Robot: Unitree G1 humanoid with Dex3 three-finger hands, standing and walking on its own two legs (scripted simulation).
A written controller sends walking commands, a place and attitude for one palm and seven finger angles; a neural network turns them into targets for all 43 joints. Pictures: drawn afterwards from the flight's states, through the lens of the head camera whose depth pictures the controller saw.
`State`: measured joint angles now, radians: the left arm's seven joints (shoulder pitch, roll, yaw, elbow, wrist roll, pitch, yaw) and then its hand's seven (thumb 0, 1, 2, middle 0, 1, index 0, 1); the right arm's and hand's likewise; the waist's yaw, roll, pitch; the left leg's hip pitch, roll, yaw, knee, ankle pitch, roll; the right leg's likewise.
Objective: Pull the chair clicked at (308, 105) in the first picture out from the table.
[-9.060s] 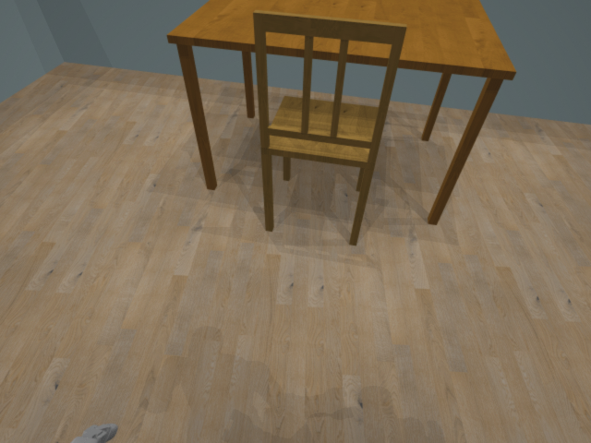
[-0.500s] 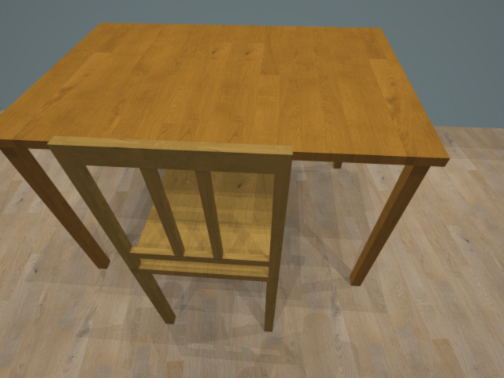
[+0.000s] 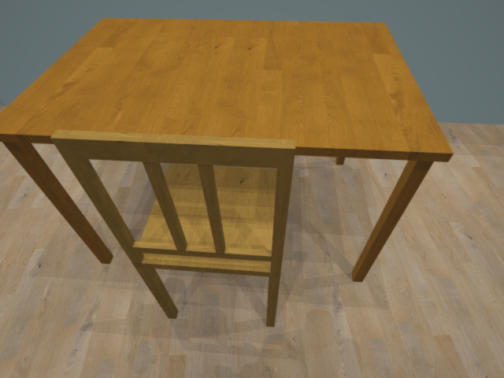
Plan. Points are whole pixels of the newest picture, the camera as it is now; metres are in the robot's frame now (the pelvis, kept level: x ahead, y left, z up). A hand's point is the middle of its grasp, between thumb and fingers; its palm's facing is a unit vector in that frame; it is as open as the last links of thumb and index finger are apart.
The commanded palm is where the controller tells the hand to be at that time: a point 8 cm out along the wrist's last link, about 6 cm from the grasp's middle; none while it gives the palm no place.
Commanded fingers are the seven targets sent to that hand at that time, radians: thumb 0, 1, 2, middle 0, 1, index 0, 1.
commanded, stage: raise the hand toward the chair's back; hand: left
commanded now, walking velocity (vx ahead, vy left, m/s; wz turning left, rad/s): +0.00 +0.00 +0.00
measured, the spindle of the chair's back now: (168, 210) +0.46 +0.22 -0.06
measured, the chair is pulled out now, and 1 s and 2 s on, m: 0.00 0.00 0.00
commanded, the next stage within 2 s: none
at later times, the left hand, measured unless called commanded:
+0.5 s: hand out of the picture +0.12 +0.20 -0.07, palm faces +0.13 -0.99 -0.05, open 10.6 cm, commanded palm +0.12 +0.23 -0.06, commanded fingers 0.00 0.20 0.60 -0.13 -0.19 -0.13 -0.19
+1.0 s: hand (139, 347) +0.18 +0.20 -0.06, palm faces -0.04 -1.00 -0.06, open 14.9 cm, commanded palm +0.15 +0.27 -0.05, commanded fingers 0.00 -0.38 0.35 -0.07 -0.10 -0.07 -0.10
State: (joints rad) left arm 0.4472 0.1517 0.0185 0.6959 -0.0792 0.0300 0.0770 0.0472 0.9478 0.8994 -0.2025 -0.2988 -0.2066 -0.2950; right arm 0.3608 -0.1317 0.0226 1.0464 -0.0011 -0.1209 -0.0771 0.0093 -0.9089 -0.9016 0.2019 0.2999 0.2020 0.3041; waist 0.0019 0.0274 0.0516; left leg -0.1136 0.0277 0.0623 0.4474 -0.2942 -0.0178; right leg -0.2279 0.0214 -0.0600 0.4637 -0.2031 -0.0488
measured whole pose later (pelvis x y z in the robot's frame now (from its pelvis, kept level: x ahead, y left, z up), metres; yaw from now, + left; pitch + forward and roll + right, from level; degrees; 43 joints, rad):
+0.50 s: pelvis -0.04 +0.01 -0.10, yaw +4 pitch +14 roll -1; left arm 0.54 0.21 0.06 -0.05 -0.19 -0.54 -0.17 0.02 0.42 0.70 -0.15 -0.23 -0.16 -0.22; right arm 0.10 -0.25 -0.01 0.46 -0.01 -0.25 0.01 0.01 -0.91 -0.90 0.20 0.30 0.20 0.30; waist 0.05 -0.04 -0.12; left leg -0.90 0.00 -0.02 1.25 -0.59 0.01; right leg -0.96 -0.05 -0.13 1.19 -0.47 -0.05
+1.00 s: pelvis -0.03 +0.02 -0.10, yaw +4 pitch +17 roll -2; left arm 0.43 0.25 0.09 -0.07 -0.21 -0.41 -0.25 0.00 -0.16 0.45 -0.09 -0.13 -0.09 -0.13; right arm 0.23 -0.29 -0.02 0.54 0.02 -0.24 -0.05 0.02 -0.90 -0.90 0.20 0.30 0.20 0.30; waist -0.02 0.01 -0.14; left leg -0.92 0.00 -0.01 1.22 -0.59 0.02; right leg -0.98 -0.05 -0.12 1.14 -0.46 -0.03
